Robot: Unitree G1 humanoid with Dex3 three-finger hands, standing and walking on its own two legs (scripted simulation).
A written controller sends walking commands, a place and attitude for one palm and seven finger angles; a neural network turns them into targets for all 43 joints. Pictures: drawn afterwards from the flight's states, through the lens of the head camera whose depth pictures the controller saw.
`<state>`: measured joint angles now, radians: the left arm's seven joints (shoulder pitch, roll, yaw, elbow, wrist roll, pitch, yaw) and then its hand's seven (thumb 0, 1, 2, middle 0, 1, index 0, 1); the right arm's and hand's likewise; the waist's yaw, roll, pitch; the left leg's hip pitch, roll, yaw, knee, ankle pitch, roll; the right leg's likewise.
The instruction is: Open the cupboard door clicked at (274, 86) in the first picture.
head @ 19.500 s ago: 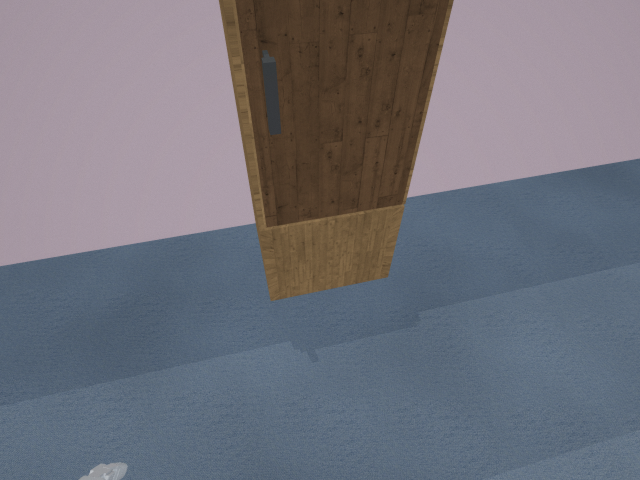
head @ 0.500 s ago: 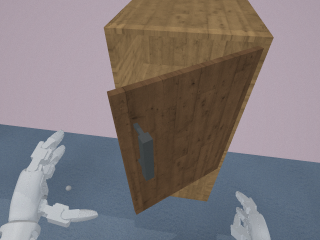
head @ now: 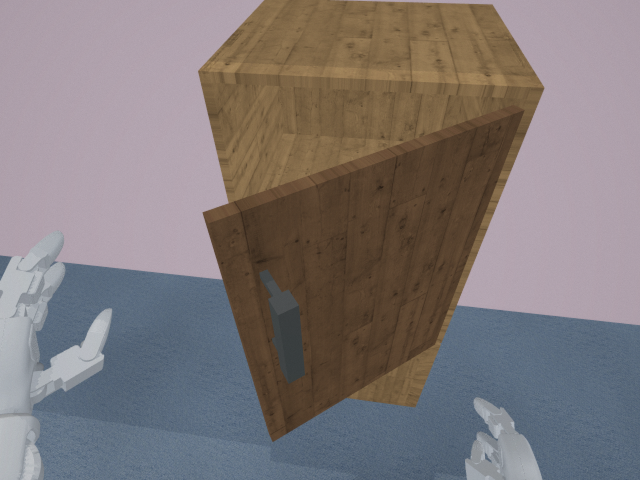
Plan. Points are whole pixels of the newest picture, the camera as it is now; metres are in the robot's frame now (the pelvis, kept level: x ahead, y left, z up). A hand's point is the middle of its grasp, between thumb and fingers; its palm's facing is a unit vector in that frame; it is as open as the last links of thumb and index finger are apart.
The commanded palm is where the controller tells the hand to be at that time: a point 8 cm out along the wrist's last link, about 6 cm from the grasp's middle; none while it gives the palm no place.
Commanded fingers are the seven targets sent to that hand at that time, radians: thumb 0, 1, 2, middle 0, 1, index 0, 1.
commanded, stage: draw the hand back to the body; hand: left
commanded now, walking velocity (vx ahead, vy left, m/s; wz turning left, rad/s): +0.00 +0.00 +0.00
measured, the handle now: (280, 327) +0.27 +0.09 +0.07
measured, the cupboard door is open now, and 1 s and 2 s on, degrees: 38 38 38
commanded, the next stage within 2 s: step back with the hand held close in 0.42 s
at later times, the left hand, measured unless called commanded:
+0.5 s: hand (92, 343) +0.18 +0.25 +0.16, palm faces +0.46 -0.80 -0.39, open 7.4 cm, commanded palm +0.13 +0.28 +0.17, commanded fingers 0.00 0.90 0.90 -0.20 -0.30 -0.20 -0.30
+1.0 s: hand (50, 387) +0.14 +0.26 +0.16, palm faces +0.36 -0.78 -0.50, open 7.4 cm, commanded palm +0.08 +0.30 +0.17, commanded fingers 0.00 0.90 0.90 -0.20 -0.30 -0.20 -0.30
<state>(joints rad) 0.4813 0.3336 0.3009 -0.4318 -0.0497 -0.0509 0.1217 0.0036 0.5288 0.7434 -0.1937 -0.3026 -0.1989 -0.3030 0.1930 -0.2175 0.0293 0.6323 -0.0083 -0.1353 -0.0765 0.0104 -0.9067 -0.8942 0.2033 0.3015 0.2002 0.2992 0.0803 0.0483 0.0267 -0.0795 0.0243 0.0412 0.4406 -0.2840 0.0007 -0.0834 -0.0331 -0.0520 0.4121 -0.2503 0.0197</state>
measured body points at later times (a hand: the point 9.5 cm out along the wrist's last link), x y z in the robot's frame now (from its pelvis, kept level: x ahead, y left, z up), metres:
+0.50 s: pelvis -0.01 -0.01 +0.00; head -0.02 -0.04 +0.45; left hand +0.15 +0.29 +0.18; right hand +0.18 -0.23 -0.08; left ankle -0.02 +0.11 -0.74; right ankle -0.01 -0.13 -0.74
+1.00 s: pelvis -0.07 +0.01 -0.01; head -0.05 +0.01 +0.44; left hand +0.11 +0.30 +0.18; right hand +0.10 -0.24 -0.08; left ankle -0.02 +0.11 -0.74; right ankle -0.01 -0.13 -0.74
